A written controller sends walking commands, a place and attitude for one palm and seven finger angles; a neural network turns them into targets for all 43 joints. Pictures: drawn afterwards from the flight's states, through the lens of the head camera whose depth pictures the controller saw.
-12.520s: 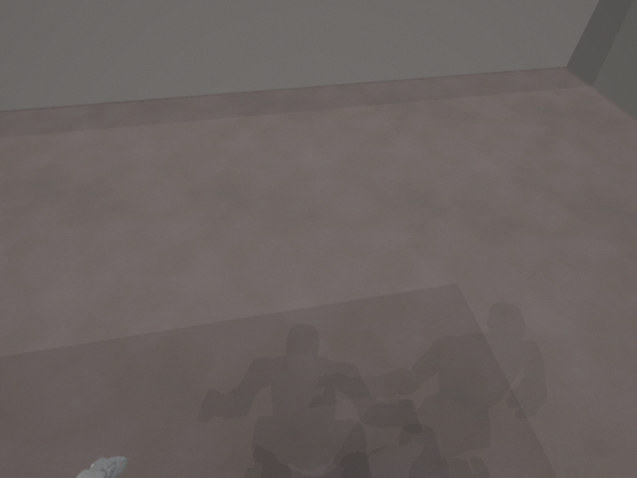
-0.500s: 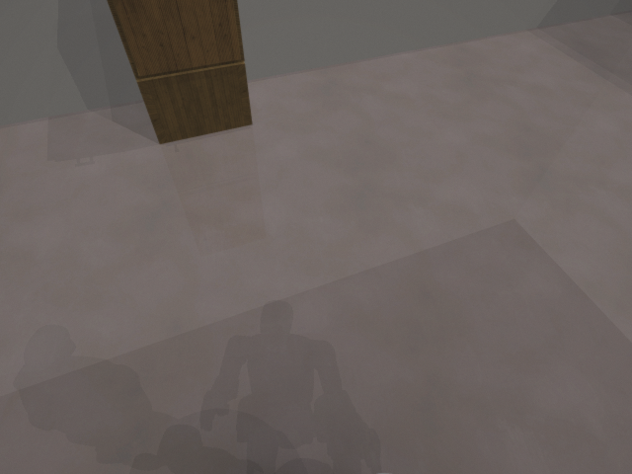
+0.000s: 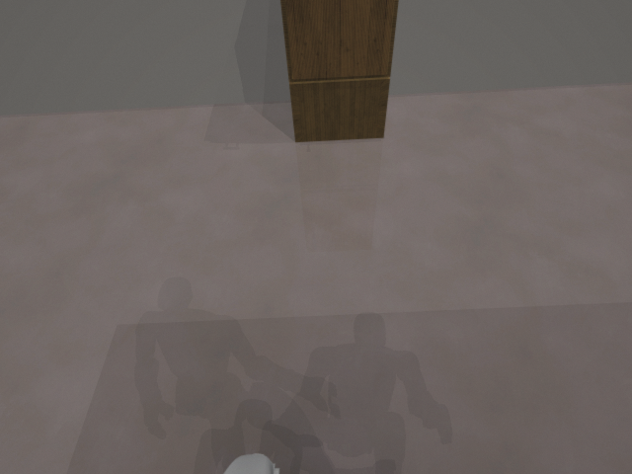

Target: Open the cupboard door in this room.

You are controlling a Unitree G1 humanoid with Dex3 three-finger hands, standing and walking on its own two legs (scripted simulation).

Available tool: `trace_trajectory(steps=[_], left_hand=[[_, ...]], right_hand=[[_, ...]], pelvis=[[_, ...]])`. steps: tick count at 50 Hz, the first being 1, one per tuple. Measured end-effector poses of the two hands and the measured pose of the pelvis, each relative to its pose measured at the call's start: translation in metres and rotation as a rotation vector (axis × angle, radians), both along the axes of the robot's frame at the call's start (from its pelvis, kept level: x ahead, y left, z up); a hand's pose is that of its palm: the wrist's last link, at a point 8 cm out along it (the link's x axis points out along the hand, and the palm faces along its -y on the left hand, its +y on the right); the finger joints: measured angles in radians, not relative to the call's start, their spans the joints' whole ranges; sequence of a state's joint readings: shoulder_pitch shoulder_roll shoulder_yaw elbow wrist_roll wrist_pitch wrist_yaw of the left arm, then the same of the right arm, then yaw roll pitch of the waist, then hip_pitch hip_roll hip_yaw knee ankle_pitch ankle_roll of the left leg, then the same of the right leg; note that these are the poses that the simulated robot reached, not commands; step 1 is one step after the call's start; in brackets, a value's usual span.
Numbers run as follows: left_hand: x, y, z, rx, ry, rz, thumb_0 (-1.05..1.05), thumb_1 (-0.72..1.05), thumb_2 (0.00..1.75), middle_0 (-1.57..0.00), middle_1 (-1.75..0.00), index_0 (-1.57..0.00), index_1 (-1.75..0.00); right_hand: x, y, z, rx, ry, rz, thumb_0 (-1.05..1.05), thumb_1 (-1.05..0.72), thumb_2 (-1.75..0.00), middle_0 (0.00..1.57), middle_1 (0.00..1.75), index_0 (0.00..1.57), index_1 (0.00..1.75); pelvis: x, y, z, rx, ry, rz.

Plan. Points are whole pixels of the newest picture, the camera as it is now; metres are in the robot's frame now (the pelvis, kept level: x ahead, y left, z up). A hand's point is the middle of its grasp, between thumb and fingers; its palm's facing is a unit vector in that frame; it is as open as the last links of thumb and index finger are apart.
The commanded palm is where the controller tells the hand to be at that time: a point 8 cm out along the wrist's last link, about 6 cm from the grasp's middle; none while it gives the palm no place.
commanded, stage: turn or walk to find it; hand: left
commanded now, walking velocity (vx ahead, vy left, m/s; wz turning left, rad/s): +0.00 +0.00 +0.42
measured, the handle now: out of the picture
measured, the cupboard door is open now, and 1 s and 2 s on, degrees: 0 0 0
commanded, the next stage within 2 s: stand and wait in 0.70 s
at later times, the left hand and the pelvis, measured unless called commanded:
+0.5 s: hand out of the picture +0.13 +0.25 -0.17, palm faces +0.21 -0.95 -0.24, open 7.4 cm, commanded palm none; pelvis +0.07 +0.04 -0.01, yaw +10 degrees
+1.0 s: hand out of the picture +0.03 +0.22 -0.18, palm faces +0.37 -0.90 -0.24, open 7.4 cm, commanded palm none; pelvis +0.07 +0.03 -0.01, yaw +19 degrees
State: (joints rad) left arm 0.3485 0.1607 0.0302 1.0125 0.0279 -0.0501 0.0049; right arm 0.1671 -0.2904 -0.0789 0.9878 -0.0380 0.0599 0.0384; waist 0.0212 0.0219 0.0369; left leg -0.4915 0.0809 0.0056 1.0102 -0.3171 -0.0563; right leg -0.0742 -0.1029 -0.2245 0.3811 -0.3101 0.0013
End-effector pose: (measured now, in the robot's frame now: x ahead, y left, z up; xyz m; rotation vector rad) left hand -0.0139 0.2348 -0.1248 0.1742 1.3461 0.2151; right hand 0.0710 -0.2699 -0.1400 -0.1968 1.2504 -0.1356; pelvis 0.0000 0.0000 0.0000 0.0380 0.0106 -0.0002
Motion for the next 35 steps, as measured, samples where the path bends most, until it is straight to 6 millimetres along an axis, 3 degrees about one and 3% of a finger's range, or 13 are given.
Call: trace_trajectory(steps=[6,8,10,13,18,21,26,30,35], left_hand=[[-0.069,0.02,-0.011,-0.03,0.231,0.142,0.0,0.9,0.9,-0.2,-0.3,-0.2,-0.3],[-0.082,0.031,-0.02,-0.045,0.29,0.171,0.01,0.9,0.9,-0.2,-0.3,-0.2,-0.3],[-0.081,0.042,-0.026,-0.044,0.318,0.182,0.01,0.9,0.9,-0.2,-0.3,-0.2,-0.3],[-0.054,0.056,-0.028,-0.033,0.27,0.187,0.01,0.91,0.9,-0.19,-0.3,-0.2,-0.3],[0.024,0.071,-0.027,-0.013,0.054,0.165,0.01,0.91,0.9,-0.19,-0.3,-0.2,-0.29],[0.071,0.073,-0.021,0.002,-0.068,0.146,0.01,0.91,0.9,-0.19,-0.3,-0.19,-0.29],[0.134,0.061,-0.007,0.027,-0.216,0.103,0.0,0.91,0.9,-0.19,-0.3,-0.2,-0.29],[0.159,0.045,-0.001,0.06,-0.293,0.079,0.0,0.91,0.9,-0.19,-0.3,-0.2,-0.3],[0.148,0.028,0.009,0.063,-0.28,0.122,0.0,0.9,0.9,-0.2,-0.3,-0.2,-0.3]], right_hand=[[0.095,0.054,0.0,-0.001,-0.083,0.159,0.01,-0.91,-0.9,0.2,0.3,0.19,0.3],[0.123,0.074,-0.002,-0.007,-0.143,0.198,0.01,-0.91,-0.9,0.2,0.3,0.2,0.3],[0.139,0.092,0.0,0.002,-0.18,0.215,0.01,-0.91,-0.9,0.2,0.3,0.2,0.3],[0.146,0.109,0.006,0.011,-0.194,0.219,0.0,-0.9,-0.9,0.2,0.3,0.2,0.3],[0.136,0.119,0.007,0.037,-0.15,0.212,0.0,-0.9,-0.9,0.2,0.3,0.2,0.3],[0.126,0.114,0.003,0.047,-0.118,0.188,0.0,-0.91,-0.9,0.2,0.3,0.2,0.3],[0.111,0.086,-0.009,0.042,-0.062,0.153,0.0,-0.91,-0.9,0.21,0.3,0.2,0.3],[0.103,0.058,-0.027,0.043,-0.007,0.134,0.0,-0.91,-0.9,0.2,0.3,0.2,0.3],[0.097,0.038,-0.026,0.029,0.075,0.16,0.01,-0.91,-0.9,0.2,0.3,0.2,0.3]], pelvis=[[0.025,0.028,-0.011,-0.013,0.003,0.054],[0.033,0.041,-0.022,-0.03,0.001,0.062],[0.038,0.047,-0.024,-0.026,-0.009,0.064],[0.045,0.053,-0.019,-0.035,-0.021,0.077],[0.053,0.054,-0.011,-0.035,-0.034,0.119],[0.059,0.051,-0.01,-0.028,-0.035,0.142],[0.068,0.037,-0.013,-0.016,-0.03,0.178],[0.076,0.02,-0.021,-0.012,-0.025,0.21],[0.079,0.01,-0.013,-0.006,-0.03,0.271]])
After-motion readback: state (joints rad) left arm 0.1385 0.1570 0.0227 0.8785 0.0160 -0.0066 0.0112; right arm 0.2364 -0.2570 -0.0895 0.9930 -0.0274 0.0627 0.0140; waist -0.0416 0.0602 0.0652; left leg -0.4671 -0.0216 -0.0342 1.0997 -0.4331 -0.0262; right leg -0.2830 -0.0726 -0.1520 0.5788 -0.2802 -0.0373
